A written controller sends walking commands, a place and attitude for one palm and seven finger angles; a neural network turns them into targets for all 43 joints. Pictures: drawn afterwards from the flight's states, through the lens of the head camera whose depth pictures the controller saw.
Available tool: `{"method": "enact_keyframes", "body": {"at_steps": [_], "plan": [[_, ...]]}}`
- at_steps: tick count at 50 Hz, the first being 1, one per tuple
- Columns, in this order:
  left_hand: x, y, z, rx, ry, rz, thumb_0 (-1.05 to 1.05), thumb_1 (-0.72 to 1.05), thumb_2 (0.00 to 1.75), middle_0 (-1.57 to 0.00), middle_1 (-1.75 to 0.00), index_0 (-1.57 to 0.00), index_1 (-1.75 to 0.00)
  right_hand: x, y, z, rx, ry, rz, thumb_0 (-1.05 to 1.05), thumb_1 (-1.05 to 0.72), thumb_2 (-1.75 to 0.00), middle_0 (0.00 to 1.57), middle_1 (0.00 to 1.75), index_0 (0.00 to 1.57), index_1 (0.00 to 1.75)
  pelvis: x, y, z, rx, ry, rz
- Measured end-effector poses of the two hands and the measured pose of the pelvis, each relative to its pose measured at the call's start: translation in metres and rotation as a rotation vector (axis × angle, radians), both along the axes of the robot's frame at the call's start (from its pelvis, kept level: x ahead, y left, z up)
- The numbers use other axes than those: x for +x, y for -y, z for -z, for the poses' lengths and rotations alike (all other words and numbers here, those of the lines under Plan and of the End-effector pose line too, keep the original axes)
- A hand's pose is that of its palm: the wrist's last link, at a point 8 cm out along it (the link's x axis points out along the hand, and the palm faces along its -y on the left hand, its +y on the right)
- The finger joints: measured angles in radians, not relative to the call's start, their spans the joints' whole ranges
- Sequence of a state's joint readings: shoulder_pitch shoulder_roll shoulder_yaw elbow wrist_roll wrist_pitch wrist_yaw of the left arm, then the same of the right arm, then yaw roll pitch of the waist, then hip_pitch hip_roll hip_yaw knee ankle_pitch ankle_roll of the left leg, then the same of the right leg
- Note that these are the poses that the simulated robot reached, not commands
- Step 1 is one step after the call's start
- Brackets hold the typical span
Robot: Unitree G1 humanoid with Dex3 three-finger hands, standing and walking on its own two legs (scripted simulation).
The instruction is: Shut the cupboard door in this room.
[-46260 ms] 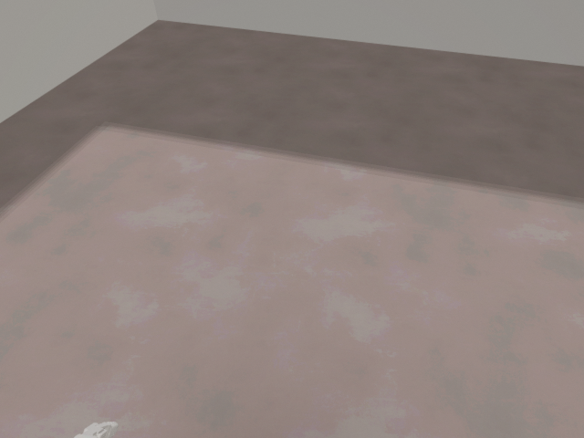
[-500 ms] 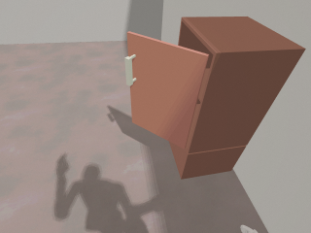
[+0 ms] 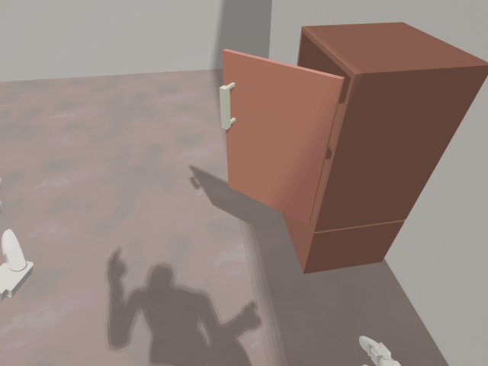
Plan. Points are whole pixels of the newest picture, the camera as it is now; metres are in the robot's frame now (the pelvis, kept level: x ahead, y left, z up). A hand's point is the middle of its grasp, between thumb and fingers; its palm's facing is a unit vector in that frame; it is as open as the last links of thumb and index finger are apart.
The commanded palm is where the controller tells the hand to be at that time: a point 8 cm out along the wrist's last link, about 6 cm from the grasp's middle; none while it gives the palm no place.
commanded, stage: stop stepping back and stand still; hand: left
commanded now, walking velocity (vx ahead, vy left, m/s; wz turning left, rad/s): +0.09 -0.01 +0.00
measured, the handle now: (229, 105) +0.93 +0.13 -0.01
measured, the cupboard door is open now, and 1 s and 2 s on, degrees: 46 46 46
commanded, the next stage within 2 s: let the arm hang, fingers relaxed in 0.68 s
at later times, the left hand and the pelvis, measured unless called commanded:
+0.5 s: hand (29, 255) +0.21 +0.31 +0.15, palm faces +0.43 -0.75 -0.50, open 7.4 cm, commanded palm +0.16 +0.33 +0.18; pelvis +0.02 +0.03 +0.00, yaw +1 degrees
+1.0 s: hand out of the picture +0.15 +0.25 -0.11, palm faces +0.00 -0.95 -0.32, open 7.4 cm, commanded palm none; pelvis +0.01 +0.04 -0.01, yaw +2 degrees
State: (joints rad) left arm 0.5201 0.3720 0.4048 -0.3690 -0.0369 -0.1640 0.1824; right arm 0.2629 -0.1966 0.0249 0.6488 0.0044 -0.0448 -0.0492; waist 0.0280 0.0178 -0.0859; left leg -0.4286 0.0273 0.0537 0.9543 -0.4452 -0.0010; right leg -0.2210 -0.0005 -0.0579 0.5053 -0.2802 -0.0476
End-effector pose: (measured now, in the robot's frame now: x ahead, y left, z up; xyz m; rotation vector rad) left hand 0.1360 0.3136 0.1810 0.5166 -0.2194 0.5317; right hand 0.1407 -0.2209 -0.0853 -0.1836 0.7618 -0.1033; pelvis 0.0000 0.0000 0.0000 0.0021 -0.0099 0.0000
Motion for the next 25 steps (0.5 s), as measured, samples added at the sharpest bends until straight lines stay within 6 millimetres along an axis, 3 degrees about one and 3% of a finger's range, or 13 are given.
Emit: {"method": "enact_keyframes", "body": {"at_steps": [4, 7, 14, 17, 20, 25], "plan": [[0.001, -0.005, 0.033, -0.115, -0.055, -0.01, 0.01, 0.89, 0.9, -0.21, -0.3, -0.21, -0.3, -0.009, 0.007, -0.003, -0.094, -0.067, -0.012, 0.01, -0.9, -0.89, 0.2, 0.3, 0.21, 0.3, 0.0, -0.007, 0.0, -0.003, 0.011, -0.033], [0.009, -0.008, 0.035, -0.125, 0.009, 0.036, 0.01, 0.89, 0.9, -0.21, -0.3, -0.21, -0.3, -0.008, 0.011, -0.005, -0.172, -0.063, -0.009, 0.01, -0.9, -0.89, 0.2, 0.3, 0.21, 0.3, 0.002, -0.017, 0.009, -0.034, 0.023, -0.054], [0.027, -0.016, -0.024, 0.112, 0.127, 0.125, 0.02, 0.89, 0.9, -0.21, -0.3, -0.21, -0.3, 0.008, -0.014, -0.015, -0.106, 0.031, 0.026, 0.01, -0.91, -0.89, 0.2, 0.3, 0.2, 0.3, 0.005, -0.026, 0.005, -0.015, 0.024, -0.033], [0.031, -0.017, -0.037, 0.188, 0.106, 0.13, 0.01, 0.89, 0.9, -0.21, -0.3, -0.21, -0.3, 0.016, -0.027, -0.009, -0.032, 0.054, 0.023, 0.01, -0.91, -0.89, 0.2, 0.3, 0.2, 0.3, 0.01, -0.027, 0.005, -0.011, 0.011, -0.019], [0.034, -0.02, -0.027, 0.161, 0.013, 0.111, 0.01, 0.89, 0.9, -0.21, -0.3, -0.21, -0.3, 0.019, -0.036, 0.0, 0.021, 0.037, 0.025, 0.01, -0.91, -0.89, 0.2, 0.3, 0.21, 0.3, 0.014, -0.029, 0.003, -0.023, 0.001, -0.017], [0.031, -0.026, 0.012, 0.027, -0.134, 0.052, 0.01, 0.89, 0.9, -0.21, -0.3, -0.21, -0.3, 0.017, -0.037, 0.008, 0.03, -0.019, 0.032, 0.01, -0.9, -0.89, 0.2, 0.3, 0.21, 0.3, 0.022, -0.031, 0.001, -0.017, -0.009, -0.014]]}}
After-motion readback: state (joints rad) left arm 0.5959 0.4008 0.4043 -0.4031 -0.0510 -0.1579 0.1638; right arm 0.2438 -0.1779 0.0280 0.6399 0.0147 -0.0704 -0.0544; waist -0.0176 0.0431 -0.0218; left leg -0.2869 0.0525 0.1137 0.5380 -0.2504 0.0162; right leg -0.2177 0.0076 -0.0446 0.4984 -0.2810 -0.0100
